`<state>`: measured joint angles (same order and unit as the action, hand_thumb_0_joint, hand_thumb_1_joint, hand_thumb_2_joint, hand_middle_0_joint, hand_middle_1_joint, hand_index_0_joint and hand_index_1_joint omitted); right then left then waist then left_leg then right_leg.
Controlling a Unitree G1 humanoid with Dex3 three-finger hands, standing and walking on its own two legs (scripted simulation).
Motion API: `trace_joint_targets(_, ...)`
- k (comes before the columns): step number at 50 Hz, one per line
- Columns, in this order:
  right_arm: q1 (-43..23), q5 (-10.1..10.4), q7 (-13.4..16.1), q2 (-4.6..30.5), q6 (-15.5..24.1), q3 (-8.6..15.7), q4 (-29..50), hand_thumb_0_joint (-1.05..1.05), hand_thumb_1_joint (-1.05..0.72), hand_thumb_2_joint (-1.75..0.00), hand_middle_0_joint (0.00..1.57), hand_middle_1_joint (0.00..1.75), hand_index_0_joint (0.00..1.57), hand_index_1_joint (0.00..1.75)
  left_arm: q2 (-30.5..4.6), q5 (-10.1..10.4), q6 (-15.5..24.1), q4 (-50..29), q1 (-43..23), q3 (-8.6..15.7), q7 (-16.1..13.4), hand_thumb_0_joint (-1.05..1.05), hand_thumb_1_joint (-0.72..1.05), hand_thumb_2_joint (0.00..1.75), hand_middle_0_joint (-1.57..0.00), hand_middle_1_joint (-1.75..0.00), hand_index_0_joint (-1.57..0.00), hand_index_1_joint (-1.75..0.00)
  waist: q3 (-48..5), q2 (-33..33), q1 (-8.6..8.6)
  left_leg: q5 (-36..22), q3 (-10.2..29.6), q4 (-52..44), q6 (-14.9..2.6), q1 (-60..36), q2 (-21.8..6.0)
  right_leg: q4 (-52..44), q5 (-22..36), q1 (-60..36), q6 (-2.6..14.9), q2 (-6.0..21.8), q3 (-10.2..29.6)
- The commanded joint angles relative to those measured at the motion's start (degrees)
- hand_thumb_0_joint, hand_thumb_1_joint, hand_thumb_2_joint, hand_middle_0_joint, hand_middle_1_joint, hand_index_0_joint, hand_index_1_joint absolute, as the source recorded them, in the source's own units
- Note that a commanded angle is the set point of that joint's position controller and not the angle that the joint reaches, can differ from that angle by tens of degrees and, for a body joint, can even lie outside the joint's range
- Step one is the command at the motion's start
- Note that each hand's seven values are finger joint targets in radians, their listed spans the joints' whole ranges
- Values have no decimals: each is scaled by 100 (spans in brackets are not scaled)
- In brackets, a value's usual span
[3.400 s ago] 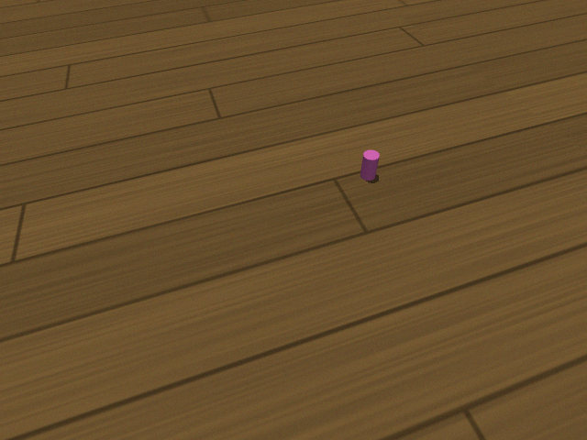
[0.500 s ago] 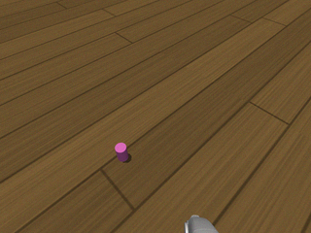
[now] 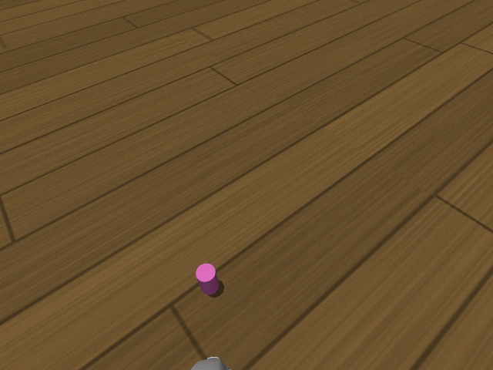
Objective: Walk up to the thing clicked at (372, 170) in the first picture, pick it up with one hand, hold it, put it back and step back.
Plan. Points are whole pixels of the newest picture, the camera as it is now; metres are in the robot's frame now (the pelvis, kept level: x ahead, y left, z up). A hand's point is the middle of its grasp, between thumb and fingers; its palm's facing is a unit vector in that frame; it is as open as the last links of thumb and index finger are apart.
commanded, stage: walk up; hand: left
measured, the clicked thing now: (207, 279) +0.55 +0.22 -0.70
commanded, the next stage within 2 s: none
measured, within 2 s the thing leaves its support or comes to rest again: neither
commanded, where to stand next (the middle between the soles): +0.21 +0.02 m, yaw +0 degrees
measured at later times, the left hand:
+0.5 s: hand (139, 329) +0.22 +0.25 -0.15, palm faces -0.06 -0.92 -0.39, open 7.4 cm
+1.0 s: hand (132, 327) +0.22 +0.27 -0.14, palm faces +0.02 -0.94 -0.34, open 7.4 cm
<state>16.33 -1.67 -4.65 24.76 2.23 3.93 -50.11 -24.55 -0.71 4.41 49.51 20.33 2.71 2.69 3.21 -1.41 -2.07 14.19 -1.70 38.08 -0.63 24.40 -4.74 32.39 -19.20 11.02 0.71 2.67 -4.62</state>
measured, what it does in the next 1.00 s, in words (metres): walks ahead: left foot, then right foot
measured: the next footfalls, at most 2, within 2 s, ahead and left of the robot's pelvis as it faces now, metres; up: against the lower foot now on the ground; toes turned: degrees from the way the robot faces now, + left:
left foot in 0.04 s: +0.16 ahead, +0.13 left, +0.00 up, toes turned +1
right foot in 0.38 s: +0.24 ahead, -0.13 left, +0.00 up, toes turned -3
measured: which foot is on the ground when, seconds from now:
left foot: up 0.00-0.02, down 0.04-1.00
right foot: down 0.00-0.04, up 0.06-0.36, down 0.38-1.00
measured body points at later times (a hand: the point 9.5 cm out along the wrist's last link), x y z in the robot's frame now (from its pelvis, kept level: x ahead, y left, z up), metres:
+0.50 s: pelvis +0.11 -0.01 -0.02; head +0.14 -0.02 +0.43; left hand +0.22 +0.30 -0.12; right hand +0.16 -0.32 -0.15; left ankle +0.10 +0.13 -0.71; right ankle +0.20 -0.13 -0.73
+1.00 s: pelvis +0.14 +0.01 +0.01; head +0.15 +0.01 +0.46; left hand +0.22 +0.31 -0.12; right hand +0.23 -0.30 -0.12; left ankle +0.12 +0.13 -0.73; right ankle +0.20 -0.13 -0.73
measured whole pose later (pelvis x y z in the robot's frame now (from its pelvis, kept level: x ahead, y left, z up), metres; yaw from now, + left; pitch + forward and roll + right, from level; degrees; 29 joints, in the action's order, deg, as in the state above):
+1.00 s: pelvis +0.14 +0.01 +0.01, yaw +0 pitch -3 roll +0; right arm 5.2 -0.3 -0.5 21.0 0.4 0.1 -64.5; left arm -20.9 0.7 0.9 66.0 3.6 -0.1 0.6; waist 3.9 0.6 -0.9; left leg 15.6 -0.6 25.0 0.1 6.7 -0.3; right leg 23.7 -7.5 13.5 -1.3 2.9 -2.2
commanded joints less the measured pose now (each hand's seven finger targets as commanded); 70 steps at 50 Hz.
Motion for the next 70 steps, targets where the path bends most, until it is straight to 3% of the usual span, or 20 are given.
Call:
trace_joint_targets(1,1308,7,183,1329,267,513,-33,0,-90,-90,20,30,20,30,-1070,-65,67,-591,-461,265,-117,0,90,90,-20,-30,-20,-30,-418,-610,909,904,222,-886,-223,-2680,130,1086,-594,2143,629,604,497)
trace_joint_targets(2,1376,-44,253,1783,323,592,88,0,-90,-90,20,30,20,30,-516,22,53,-606,-111,112,-99,0,90,90,-20,-30,-20,-30,-340,-2044,798,1932,2601,-1975,-644,-2915,-1197,2929,-962,3094,191,-219,44)
trace_joint_targets(3,1125,94,252,2044,333,601,310,0,-90,-90,20,30,20,30,-1041,34,9,-497,-179,243,-196,0,90,90,-20,-30,-20,-30,-107,-1382,740,2337,4214,-2661,-1346,-2398,-2068,3463,-1237,3413,226,-294,566)
trace_joint_targets(5,587,165,292,1717,328,484,413,0,-90,-90,20,30,20,30,-1363,58,1,-322,-308,278,-213,0,90,90,-20,-30,-20,-30,339,-329,425,1381,3089,-2440,-1345,-1614,-1722,3521,-602,3024,218,117,1063)
trace_joint_targets(8,448,152,346,1471,378,368,417,0,-90,-90,20,30,20,30,-1238,63,-25,-41,82,308,-129,0,90,90,-20,-30,-20,-30,21,-726,262,-463,1551,-2004,-1200,-1617,-1224,2711,-200,2411,104,369,783)
trace_joint_targets(11,430,104,411,1409,344,314,462,0,-90,-90,20,30,20,30,-962,25,-89,-130,-253,257,-115,0,90,90,-20,-30,-20,-30,26,-765,314,-2403,934,-1673,-1335,-1444,-1193,1856,-146,1972,-26,318,496)
trace_joint_targets(14,122,135,460,1263,264,183,487,0,-90,-90,20,30,20,30,-755,81,-115,-71,-341,241,-192,0,90,90,-20,-30,-20,-30,-84,-811,176,-3866,396,-1090,-1110,-830,-980,1157,611,963,26,69,204)
trace_joint_targets(16,-35,206,485,1231,168,148,470,0,-90,-90,20,30,20,30,-728,86,-122,75,-276,251,-248,0,90,90,-20,-30,-20,-30,-338,-704,83,-3271,322,-670,-936,-654,-842,664,1084,370,85,-125,113)
trace_joint_targets(18,-189,272,493,980,63,49,471,0,-90,-90,20,30,20,30,-936,41,-69,197,-167,294,-294,0,90,90,-20,-30,-20,-30,-579,-186,-48,-1705,144,110,-564,-467,-431,-178,1737,-331,196,-159,237)
trace_joint_targets(19,39,282,497,679,39,-47,443,0,-90,-90,20,30,20,30,-1252,6,-32,164,-258,362,-321,0,90,90,-20,-30,-20,-30,-734,711,-28,-483,-63,759,-326,22,-109,-380,2229,-712,364,520,1115)
trace_joint_targets(20,334,276,509,445,-34,-144,347,0,-90,-90,20,30,20,30,-1423,30,0,32,-402,357,-334,0,90,90,-20,-30,-20,-30,-857,1150,122,1572,-5,1398,-102,19,309,-951,2359,-442,918,1796,2807)
trace_joint_targets(21,113,251,587,881,-120,2,206,0,-90,-90,20,30,20,30,-1573,66,-37,9,-748,319,-342,0,90,90,-20,-30,-20,-30,-721,1089,80,2291,178,1588,-126,-138,285,-1051,1782,79,1436,1983,3143)
trace_joint_targets(24,121,270,562,989,-158,23,-193,0,-90,-90,20,30,20,30,-1373,-17,-117,70,-1238,236,-387,0,90,90,-20,-30,-20,-30,-426,1187,241,1886,344,1141,-133,-239,98,-996,666,560,1046,1382,2388)
trace_joint_targets(28,285,139,513,923,-120,40,-642,0,-90,-90,20,30,20,30,-1186,8,-233,129,-1665,154,-344,0,90,90,-20,-30,-20,-30,-602,1067,416,661,55,-275,-137,-1294,305,-669,37,1283,692,1010,1620)
trace_joint_targets(29,190,85,521,983,-89,47,-650,0,-90,-90,20,30,20,30,-1047,36,-263,161,-1646,109,-334,0,90,90,-20,-30,-20,-30,-537,798,399,505,389,-821,-177,-1352,144,-473,-40,1424,515,885,1502)
trace_joint_targets(30,-230,57,507,1191,-61,74,-549,0,-90,-90,20,30,20,30,-855,90,-284,213,-1640,70,-318,0,90,90,-20,-30,-20,-30,-411,178,241,1113,1353,-1417,-379,-854,-371,-297,-441,1319,224,521,1191)
trace_joint_targets(31,-791,124,470,1249,-65,48,-503,0,-90,-90,20,30,20,30,-879,93,-292,383,-1705,89,-318,0,90,90,-20,-30,-20,-30,-114,42,62,1635,1492,-1597,-522,-130,-601,-185,-628,736,97,146,822)
trace_joint_targets(35,-815,122,438,913,-19,-141,-790,0,-90,-90,20,30,20,30,-899,73,-172,704,-1726,77,-292,0,90,90,-20,-30,-20,-30,-412,32,83,537,806,-1393,-259,-375,-150,-636,404,-61,247,492,1164)
trace_joint_targets(41,-1082,155,469,916,2,-167,-1012,0,-90,-90,20,30,20,30,-826,144,-183,986,-1977,-31,-297,0,90,90,-20,-30,-20,-30,-566,-29,118,-880,758,-1675,-196,-1122,-274,-741,1811,-239,113,461,783)
trace_joint_targets(70,-1530,159,444,764,-131,-118,-1235,0,-90,-90,20,30,20,30,-749,16,-189,1431,-1970,11,-299,0,90,90,-20,-30,-20,-30,-488,148,141,-583,591,-2357,-74,-1685,-232,-1593,1482,-527,-66,574,782)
